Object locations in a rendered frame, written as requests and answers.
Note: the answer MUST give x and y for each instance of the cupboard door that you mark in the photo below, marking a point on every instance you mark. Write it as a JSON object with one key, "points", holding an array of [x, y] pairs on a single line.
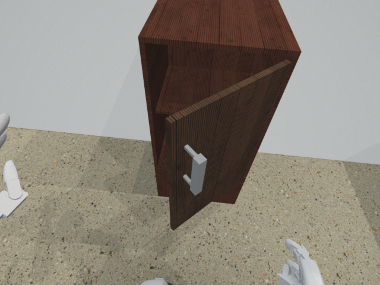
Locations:
{"points": [[225, 128]]}

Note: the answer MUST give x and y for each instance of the handle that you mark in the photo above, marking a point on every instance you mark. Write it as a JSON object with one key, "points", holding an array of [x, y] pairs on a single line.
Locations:
{"points": [[198, 171]]}

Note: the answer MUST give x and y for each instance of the left robot hand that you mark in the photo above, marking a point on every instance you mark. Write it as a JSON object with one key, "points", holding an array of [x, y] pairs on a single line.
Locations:
{"points": [[11, 199]]}

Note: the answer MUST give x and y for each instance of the right robot hand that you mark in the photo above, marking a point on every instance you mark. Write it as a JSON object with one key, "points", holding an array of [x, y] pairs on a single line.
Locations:
{"points": [[306, 273]]}

